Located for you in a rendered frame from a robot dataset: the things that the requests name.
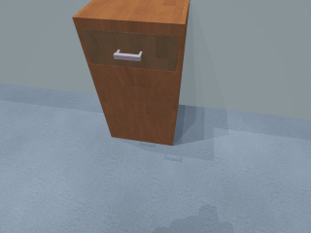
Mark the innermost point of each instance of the handle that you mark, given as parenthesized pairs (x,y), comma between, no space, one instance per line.
(127,56)

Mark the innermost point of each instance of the cabinet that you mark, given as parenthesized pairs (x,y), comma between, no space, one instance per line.
(139,104)

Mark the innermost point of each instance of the drawer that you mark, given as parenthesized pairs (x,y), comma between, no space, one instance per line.
(159,51)

